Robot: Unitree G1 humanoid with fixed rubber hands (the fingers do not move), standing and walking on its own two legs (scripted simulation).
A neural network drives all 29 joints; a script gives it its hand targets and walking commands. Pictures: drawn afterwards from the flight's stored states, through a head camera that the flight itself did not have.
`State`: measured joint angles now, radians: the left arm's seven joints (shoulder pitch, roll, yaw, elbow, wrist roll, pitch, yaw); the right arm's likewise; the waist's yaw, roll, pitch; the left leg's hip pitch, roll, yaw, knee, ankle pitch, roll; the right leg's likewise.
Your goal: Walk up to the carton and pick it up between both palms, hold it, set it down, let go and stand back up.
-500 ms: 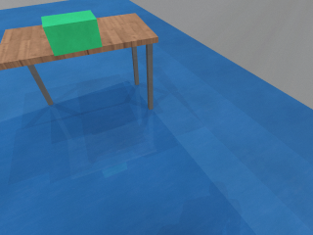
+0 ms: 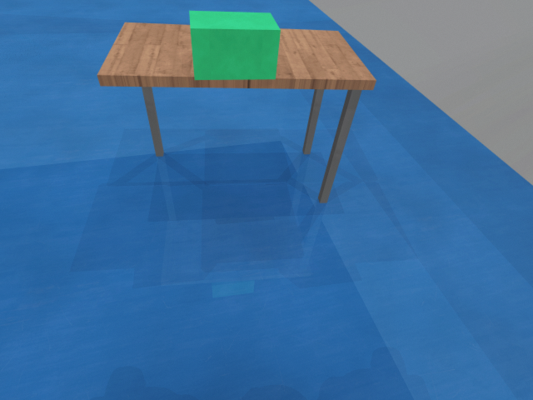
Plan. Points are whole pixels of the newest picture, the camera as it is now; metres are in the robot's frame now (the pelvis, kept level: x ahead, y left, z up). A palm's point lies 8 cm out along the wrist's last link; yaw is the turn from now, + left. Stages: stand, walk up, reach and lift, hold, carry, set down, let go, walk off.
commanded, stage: walk up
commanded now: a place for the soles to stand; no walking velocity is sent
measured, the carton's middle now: (233, 45) +1.23 +0.11 +0.04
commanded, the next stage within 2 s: none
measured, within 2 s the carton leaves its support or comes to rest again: neither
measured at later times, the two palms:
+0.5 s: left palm (143, 344) +0.26 +0.21 -0.11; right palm out of the picture +0.18 -0.28 -0.14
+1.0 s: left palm (167, 315) +0.33 +0.19 -0.14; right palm (346, 205) +0.61 -0.21 -0.10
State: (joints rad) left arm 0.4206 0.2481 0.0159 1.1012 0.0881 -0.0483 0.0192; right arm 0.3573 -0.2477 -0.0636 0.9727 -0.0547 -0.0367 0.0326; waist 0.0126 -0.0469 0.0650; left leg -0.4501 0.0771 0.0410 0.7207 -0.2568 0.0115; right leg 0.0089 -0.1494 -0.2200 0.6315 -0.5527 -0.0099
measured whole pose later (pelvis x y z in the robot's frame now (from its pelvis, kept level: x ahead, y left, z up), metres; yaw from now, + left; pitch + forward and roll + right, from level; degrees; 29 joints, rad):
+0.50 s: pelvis +0.22 -0.05 +0.00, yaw +5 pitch -3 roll +0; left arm 0.33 0.24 0.01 0.83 0.05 -0.06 -0.02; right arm 0.49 -0.20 -0.01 0.98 -0.05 -0.04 0.01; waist -0.02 0.03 0.03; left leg -0.18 0.07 -0.06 0.84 -0.56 0.03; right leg -0.43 -0.07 -0.09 0.76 -0.27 0.00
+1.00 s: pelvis +0.45 -0.03 +0.00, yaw +14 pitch -4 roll +1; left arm 0.47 0.24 -0.02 0.96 0.04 0.01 -0.02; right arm 0.22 -0.14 0.00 0.78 -0.02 -0.05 -0.02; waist 0.03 -0.06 0.09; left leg -0.41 -0.03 0.09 0.72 -0.25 0.07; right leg -0.33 -0.05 -0.04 1.24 -0.50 -0.01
